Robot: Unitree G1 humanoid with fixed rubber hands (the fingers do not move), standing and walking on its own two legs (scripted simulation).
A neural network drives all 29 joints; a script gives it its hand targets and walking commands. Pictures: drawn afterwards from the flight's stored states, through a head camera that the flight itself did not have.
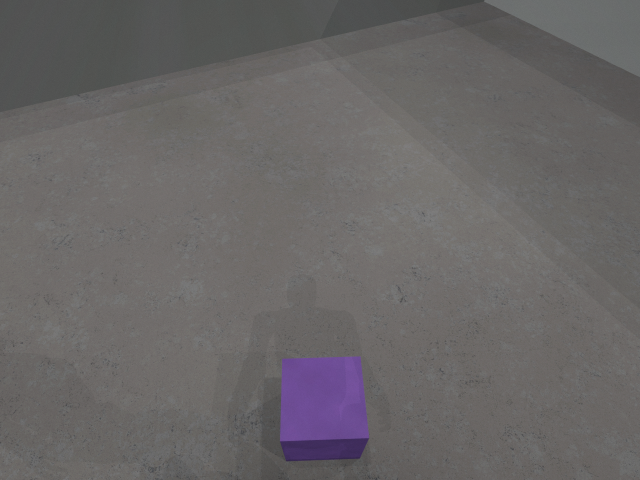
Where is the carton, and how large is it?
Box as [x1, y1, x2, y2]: [280, 356, 368, 460]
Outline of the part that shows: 360,356 282,359 280,442 286,460 359,458 368,439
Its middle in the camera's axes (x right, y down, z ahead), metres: +0.01 +0.47 +1.07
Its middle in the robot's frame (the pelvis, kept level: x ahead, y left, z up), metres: +0.37 -0.01 -0.65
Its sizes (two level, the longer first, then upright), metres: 0.210 0.200 0.250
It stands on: the floor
